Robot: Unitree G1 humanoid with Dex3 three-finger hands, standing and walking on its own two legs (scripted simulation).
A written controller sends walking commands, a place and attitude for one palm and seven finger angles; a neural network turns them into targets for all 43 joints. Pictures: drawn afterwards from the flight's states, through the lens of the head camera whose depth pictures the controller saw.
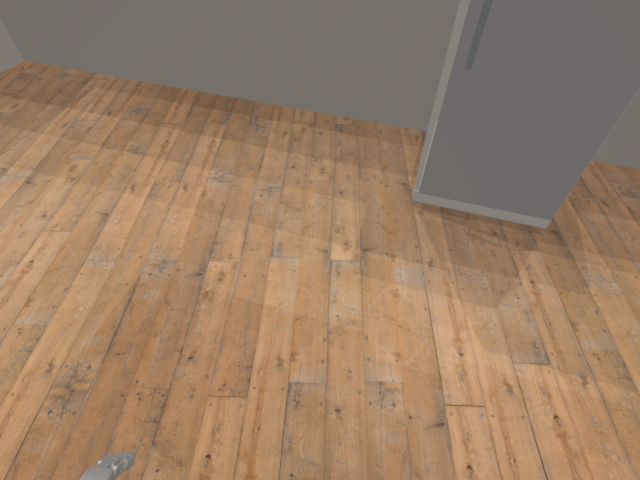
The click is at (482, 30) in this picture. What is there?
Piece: fridge door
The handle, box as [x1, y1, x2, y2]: [465, 0, 492, 68]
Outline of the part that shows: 492,0 484,0 466,61 466,68 471,68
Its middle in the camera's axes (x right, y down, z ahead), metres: +0.48 -0.71 +1.07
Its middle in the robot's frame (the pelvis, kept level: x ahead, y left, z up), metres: +1.32 -0.42 +0.14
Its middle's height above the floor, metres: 0.91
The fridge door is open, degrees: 0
